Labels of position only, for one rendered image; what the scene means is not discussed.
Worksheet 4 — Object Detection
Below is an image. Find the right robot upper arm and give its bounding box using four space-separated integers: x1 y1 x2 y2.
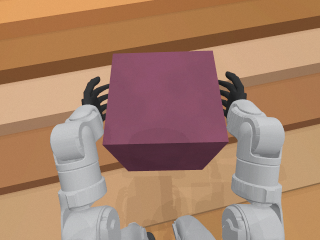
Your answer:
221 204 285 240

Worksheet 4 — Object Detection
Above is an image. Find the robot left hand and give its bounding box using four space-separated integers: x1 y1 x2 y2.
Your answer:
81 76 110 122

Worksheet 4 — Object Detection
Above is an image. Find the robot right hand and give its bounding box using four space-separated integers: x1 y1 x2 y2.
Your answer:
218 71 247 118

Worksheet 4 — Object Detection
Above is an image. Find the robot thigh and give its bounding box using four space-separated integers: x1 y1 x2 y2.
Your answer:
172 215 216 240
120 225 148 240

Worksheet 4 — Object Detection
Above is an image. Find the left robot thigh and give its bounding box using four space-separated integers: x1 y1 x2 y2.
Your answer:
120 225 148 240

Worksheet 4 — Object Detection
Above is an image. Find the carton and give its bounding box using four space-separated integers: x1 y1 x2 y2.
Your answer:
102 50 229 172

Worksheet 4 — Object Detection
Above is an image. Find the right robot forearm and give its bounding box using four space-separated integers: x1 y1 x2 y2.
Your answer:
226 99 285 240

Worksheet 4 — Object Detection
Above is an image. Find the left robot forearm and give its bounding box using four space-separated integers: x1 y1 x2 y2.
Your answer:
50 104 107 240

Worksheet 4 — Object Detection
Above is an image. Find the right robot thigh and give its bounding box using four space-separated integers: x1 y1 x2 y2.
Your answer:
172 215 216 240

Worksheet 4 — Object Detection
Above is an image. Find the left robot upper arm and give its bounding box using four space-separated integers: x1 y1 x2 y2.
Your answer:
62 205 122 240

